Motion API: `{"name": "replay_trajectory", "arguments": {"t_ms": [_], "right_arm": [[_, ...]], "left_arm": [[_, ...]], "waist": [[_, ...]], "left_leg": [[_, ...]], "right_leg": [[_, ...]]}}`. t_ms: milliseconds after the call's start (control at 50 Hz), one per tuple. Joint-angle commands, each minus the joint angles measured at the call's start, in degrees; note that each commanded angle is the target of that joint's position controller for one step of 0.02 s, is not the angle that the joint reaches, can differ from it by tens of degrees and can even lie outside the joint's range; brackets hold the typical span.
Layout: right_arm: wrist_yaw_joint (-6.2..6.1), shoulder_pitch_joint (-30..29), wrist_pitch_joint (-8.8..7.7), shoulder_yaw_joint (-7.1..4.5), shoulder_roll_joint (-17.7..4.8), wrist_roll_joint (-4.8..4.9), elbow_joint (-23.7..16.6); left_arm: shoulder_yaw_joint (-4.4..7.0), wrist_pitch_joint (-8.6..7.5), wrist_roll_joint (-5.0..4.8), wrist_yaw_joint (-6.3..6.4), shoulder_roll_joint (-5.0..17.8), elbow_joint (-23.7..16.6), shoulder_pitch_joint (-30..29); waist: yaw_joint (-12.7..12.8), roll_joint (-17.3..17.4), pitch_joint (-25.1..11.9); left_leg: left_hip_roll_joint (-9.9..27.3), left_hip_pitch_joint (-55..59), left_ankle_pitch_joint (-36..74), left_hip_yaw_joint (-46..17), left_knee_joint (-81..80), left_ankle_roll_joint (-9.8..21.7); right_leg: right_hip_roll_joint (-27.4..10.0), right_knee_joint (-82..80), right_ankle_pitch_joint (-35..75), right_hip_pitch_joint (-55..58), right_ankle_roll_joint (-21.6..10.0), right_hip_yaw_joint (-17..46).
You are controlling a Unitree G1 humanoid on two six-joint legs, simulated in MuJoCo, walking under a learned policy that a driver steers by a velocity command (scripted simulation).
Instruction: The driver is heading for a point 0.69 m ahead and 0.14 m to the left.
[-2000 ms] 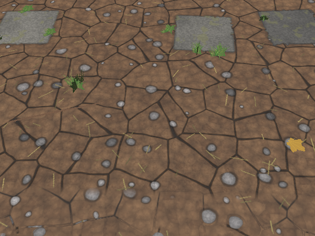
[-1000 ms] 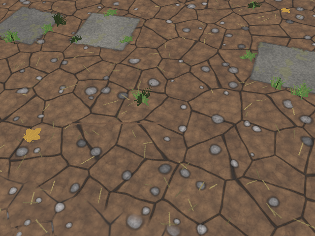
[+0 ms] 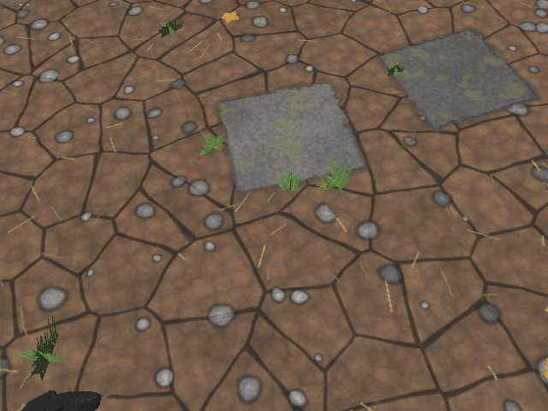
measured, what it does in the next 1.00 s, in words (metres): walks ahead: left foot, then right foot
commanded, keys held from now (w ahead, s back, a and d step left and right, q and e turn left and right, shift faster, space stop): e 0.04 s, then w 0.54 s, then w+q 0.42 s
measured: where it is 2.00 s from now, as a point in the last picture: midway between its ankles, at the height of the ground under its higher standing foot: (286, 289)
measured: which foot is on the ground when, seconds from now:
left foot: up 0.00-0.32, down 0.34-0.76, up 0.78-1.00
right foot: down 0.00-0.34, up 0.36-0.74, down 0.76-1.00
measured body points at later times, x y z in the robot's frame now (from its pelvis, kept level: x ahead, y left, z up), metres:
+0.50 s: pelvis +0.12 +0.03 +0.02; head +0.13 +0.06 +0.47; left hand +0.31 +0.28 -0.08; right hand +0.12 -0.25 -0.09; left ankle +0.09 +0.15 -0.72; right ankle +0.15 -0.11 -0.66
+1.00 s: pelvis +0.35 -0.04 +0.02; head +0.38 -0.05 +0.47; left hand +0.43 +0.24 -0.09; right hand +0.48 -0.33 -0.09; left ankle +0.40 +0.11 -0.64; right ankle +0.33 -0.15 -0.72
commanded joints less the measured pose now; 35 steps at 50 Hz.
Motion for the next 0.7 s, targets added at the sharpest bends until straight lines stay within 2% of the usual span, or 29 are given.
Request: {"name": "replay_trajectory", "arguments": {"t_ms": [20, 40, 80, 140, 240, 280, 320, 340, 360, 380, 400, 420, 460, 500, 560, 600, 660, 700], "right_arm": [[-0.61, 0.5, 0.27, -1.09, -6.1, -0.19, -4.2], [-1.10, 0.1, 0.78, -1.26, -6.6, -0.52, -4.4], [-0.71, 2.6, 1.16, -0.97, -5.5, -0.20, -3.4], [-0.32, 1.4, 0.78, -0.16, -3.6, -0.13, -3.6], [0.64, 0.0, -1.02, 0.09, -3.6, 0.07, -4.2], [0.96, 2.2, -1.85, 0.17, -3.0, 0.25, -3.4], [0.96, 7.6, -2.56, 0.05, -2.6, -0.04, -1.5], [0.57, 12.9, -2.90, -0.45, -5.1, -0.55, -0.4], [0.57, 15.3, -2.80, -1.75, -11.0, -1.09, 0.2], [0.66, 14.2, -3.02, -2.36, -11.8, -1.88, -0.1], [0.27, 11.8, -3.34, -1.59, -8.8, -1.19, -0.9], [0.06, 10.5, -3.45, -1.00, -6.9, -0.62, -1.2], [-0.17, 11.0, -3.41, -0.48, -5.6, -0.09, -1.0], [-0.34, 12.8, -3.42, -0.21, -4.9, -0.14, -0.4], [-0.43, 15.0, -2.96, -0.16, -5.3, 0.12, 0.7], [-0.44, 16.8, -2.56, -0.30, -6.1, 0.38, 1.5], [-0.42, 19.0, -1.86, -0.71, -7.7, 1.00, 2.5], [-0.59, 18.5, -1.48, -1.23, -8.9, 1.40, 2.7]], "left_arm": [[2.86, -0.95, -1.08, 0.60, 8.9, -3.2, 4.7], [2.64, -0.54, -1.11, 1.01, 8.6, -3.4, 2.7], [2.38, -0.18, -0.11, 1.60, 7.9, -3.7, 1.4], [2.36, -0.57, -0.23, 2.22, 8.0, -3.0, 2.0], [2.04, -1.05, -0.29, 1.69, 8.5, -0.6, 5.0], [1.69, -0.97, -0.64, 1.35, 8.3, -0.1, 4.4], [0.78, -0.95, -0.56, 1.26, 5.8, 0.1, 3.6], [-0.20, -1.18, -0.52, 1.28, 2.4, -0.7, 1.8], [-0.74, -2.13, -0.94, 1.08, 0.1, -2.6, 2.1], [0.44, -3.18, -1.98, 1.33, 4.3, -3.4, -0.3], [1.26, -3.80, -2.30, 1.20, 6.5, -2.5, 0.5], [1.33, -3.96, -1.67, 1.01, 6.2, -1.2, 1.7], [1.14, -4.35, -0.60, 0.72, 4.6, -0.7, 0.7], [0.56, -4.65, -0.55, 0.46, 2.3, -0.7, -1.0], [-0.42, -4.93, -0.88, -0.05, -0.3, -1.6, -5.2], [-0.83, -5.34, -1.19, -0.70, -1.1, -2.4, -8.6], [-0.61, -6.11, -1.68, -1.66, -0.1, -3.1, -10.9], [0.06, -6.58, -1.93, -1.82, 1.9, -2.9, -9.2]], "waist": [[2.4, -2.6, -15.6], [1.1, -3.7, -13.7], [-0.3, -6.2, -14.6], [1.1, -8.6, -13.6], [2.8, -9.1, -10.4], [1.0, -8.4, -8.5], [-2.0, -6.6, -7.5], [-3.7, -0.3, -6.8], [-2.5, 11.6, -5.1], [-3.5, 12.1, 0.0], [-1.8, 9.1, 1.6], [-0.9, 8.0, 0.6], [-1.5, 7.2, -0.4], [-2.3, 6.8, -1.7], [-4.1, 6.7, -2.0], [-5.5, 6.8, -1.2], [-5.6, 6.9, -0.1], [-3.3, 7.7, -0.7]], "left_leg": [[1.5, -17.2, 1.8, -6.7, 8.7, -0.3], [1.9, -14.4, 4.2, -6.7, 4.7, -0.5], [1.1, -8.9, 8.2, -4.5, -0.7, -1.1], [0.9, -5.4, 10.5, -3.3, -10.8, -1.3], [0.4, -0.4, 11.9, -1.9, -21.0, 0.9], [-0.3, 4.9, 14.6, -0.5, -27.3, 2.8], [0.2, 12.5, 14.7, -1.2, -33.6, 4.9], [8.2, 16.8, 7.0, -11.5, -40.1, 7.5], [18.1, 20.4, -8.4, -30.2, -49.1, 13.6], [23.0, 17.0, -15.9, -41.1, -53.7, 18.1], [21.4, 17.3, -13.1, -37.8, -53.0, 17.1], [18.6, 18.8, -7.9, -32.4, -52.3, 15.3], [15.0, 19.9, 2.6, -24.2, -53.0, 13.2], [12.5, 19.1, 12.9, -17.6, -53.5, 12.6], [10.4, 17.7, 22.4, -11.0, -53.3, 12.2], [10.2, 16.1, 25.5, -9.6, -52.7, 12.1], [12.0, 16.0, 27.1, -11.9, -50.9, 12.5], [13.7, 17.2, 30.3, -14.0, -48.9, 11.8]], "right_leg": [[-16.0, -12.0, 19.1, 25.1, -12.2, 23.0], [-14.2, -13.0, 16.5, 20.1, -11.0, 21.1], [-11.6, -15.8, 4.7, 15.2, -10.4, 18.8], [-10.3, -18.9, -13.7, 12.1, -10.2, 19.1], [-11.7, -19.1, -23.0, 9.1, -9.1, 21.7], [-11.0, -18.0, -26.8, 5.3, -8.0, 21.4], [-7.7, -13.7, -28.4, 0.4, -5.1, 19.3], [-3.7, -2.1, -26.5, -5.5, -1.9, 14.6], [3.6, 13.2, -22.2, -16.5, 1.7, 3.2], [0.8, 21.5, -21.7, -23.3, 1.9, 5.4], [-1.4, 24.8, -16.6, -25.2, 1.8, 7.2], [-2.4, 25.6, -12.8, -25.4, 2.2, 6.3], [-4.3, 23.4, -5.7, -23.7, 3.4, 4.5], [-4.5, 20.6, -0.2, -20.2, 4.5, 1.6], [-4.2, 10.7, 4.6, -14.4, 5.5, -0.8], [-3.5, 4.1, 6.3, -10.1, 5.7, -1.7], [-2.2, -1.5, 5.2, -5.4, 5.2, -1.7], [-1.9, -4.5, 3.6, -1.1, 3.9, -0.6]]}}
